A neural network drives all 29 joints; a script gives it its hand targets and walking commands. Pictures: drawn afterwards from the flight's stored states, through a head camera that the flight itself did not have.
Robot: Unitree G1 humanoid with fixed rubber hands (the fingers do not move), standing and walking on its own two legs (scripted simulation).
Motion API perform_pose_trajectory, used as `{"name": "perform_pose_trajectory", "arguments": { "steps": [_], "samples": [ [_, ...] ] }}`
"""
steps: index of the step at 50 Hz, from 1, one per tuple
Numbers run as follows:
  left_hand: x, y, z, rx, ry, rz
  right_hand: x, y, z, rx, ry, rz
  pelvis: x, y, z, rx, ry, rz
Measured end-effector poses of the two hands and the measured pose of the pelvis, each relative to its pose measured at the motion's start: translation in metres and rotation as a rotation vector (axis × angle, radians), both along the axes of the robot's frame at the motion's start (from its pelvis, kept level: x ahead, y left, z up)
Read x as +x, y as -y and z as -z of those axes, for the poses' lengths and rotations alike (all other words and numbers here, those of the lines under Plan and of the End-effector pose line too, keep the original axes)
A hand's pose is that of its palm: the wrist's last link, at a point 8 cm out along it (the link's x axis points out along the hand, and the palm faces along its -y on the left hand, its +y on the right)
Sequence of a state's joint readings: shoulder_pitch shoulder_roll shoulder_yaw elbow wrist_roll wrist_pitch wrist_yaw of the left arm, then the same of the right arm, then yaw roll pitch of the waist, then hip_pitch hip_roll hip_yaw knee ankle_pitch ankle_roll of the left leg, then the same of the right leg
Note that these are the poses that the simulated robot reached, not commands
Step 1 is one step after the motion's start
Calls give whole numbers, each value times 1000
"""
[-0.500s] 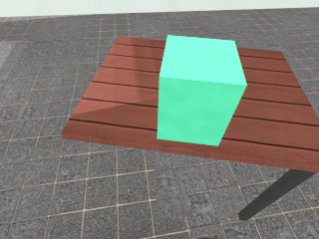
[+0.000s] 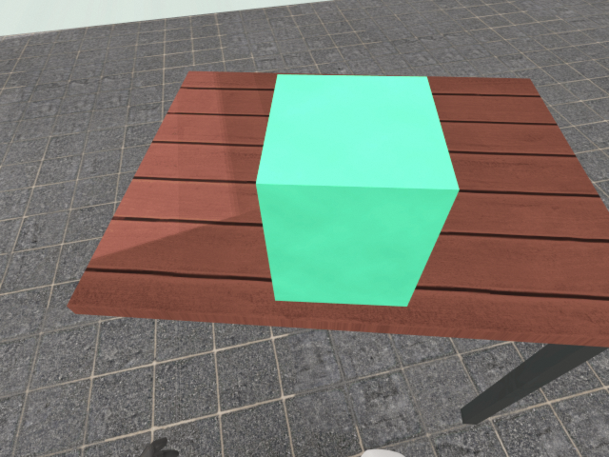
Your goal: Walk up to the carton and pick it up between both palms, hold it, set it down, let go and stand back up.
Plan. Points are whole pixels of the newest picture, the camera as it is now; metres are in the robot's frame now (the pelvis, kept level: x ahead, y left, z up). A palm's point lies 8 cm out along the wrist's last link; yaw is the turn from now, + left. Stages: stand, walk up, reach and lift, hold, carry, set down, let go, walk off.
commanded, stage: walk up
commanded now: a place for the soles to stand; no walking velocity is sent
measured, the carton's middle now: (345, 196) +0.43 -0.04 +0.09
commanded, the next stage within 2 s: none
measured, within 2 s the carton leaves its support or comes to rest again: neither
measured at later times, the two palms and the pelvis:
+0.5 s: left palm out of the picture +0.04 +0.27 -0.12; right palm out of the picture +0.02 -0.26 -0.12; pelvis -0.01 +0.00 +0.01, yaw -2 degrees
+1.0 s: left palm out of the picture -0.05 +0.37 -0.12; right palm out of the picture -0.11 -0.20 -0.08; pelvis -0.14 +0.08 +0.01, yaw -2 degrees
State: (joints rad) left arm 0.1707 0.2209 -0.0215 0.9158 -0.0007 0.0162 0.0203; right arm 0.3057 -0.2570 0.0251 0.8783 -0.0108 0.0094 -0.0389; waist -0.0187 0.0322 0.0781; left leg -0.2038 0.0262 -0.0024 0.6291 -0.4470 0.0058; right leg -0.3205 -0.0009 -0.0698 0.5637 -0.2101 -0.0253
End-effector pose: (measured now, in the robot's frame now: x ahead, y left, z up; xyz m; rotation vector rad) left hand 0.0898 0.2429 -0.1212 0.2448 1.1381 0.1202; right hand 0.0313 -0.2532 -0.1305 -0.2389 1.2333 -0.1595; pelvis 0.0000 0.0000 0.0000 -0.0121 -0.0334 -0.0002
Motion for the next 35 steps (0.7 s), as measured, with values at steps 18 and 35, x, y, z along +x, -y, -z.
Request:
{"name": "perform_pose_trajectory", "arguments": {
  "steps": [18, 35],
  "samples": [
    [-34, -21, -5, 34, -69, -4, 2, 9, -12, -5, 18, -21, -6, 1, -8, 21, -8, 18],
    [-47, -71, -11, 131, -12, -13, -27, 20, -21, -117, -9, 11, -59, -24, -4, 31, 2, 33]
  ]
}}
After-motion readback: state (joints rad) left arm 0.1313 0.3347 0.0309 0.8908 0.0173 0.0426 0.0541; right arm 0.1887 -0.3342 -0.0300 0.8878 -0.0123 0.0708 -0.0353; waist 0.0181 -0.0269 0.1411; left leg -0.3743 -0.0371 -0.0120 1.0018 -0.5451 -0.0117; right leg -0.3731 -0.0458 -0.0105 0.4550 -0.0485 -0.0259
